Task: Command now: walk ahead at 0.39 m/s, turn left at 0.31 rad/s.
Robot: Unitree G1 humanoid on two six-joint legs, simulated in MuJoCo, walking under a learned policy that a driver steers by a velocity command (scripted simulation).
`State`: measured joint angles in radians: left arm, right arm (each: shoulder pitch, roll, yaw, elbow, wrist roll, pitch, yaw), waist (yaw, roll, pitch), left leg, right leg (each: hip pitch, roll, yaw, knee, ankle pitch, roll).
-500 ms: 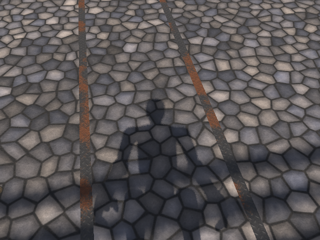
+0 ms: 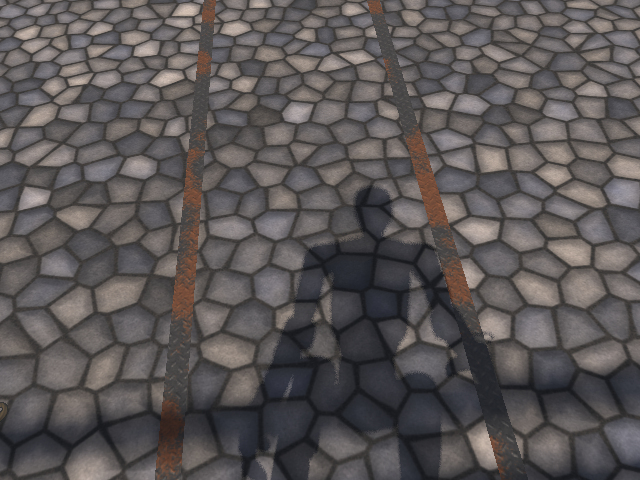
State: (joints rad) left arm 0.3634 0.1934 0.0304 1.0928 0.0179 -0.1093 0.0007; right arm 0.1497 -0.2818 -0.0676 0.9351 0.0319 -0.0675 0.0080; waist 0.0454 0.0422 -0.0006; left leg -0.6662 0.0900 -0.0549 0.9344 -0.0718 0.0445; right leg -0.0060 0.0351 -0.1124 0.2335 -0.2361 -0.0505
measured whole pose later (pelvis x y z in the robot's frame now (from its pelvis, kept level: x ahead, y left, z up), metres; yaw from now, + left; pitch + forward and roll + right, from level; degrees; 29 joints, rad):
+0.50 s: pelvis +0.18 +0.03 -0.01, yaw +15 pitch +3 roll -1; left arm 0.08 0.30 0.05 0.80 0.01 -0.03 0.06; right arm 0.15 -0.29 -0.08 0.77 0.00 -0.01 -0.01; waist -0.03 -0.01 0.05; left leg -0.41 -0.12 -0.07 0.43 -0.07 0.09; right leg -0.61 -0.05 0.11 0.96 -0.35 0.07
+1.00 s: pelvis +0.24 +0.00 -0.01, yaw +19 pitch +1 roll +0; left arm 0.17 0.24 0.03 0.84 0.01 -0.03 0.01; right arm 0.17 -0.26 -0.06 0.79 0.00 0.04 -0.03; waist 0.02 0.00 0.02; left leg -0.22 0.00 -0.05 0.49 -0.27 -0.02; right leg -0.28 -0.02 0.02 0.52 -0.26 0.02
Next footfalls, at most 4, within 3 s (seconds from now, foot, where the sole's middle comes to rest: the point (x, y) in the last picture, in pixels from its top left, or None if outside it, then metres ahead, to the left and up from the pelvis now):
0.22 left None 0.29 0.12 -0.78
0.68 right None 0.33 -0.10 -0.78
0.96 left None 0.22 0.14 -0.78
2.00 left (245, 437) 0.61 0.25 -0.78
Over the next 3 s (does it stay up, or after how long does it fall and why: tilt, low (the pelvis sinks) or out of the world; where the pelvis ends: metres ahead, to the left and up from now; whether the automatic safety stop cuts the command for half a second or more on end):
stays up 1.02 0.25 -0.01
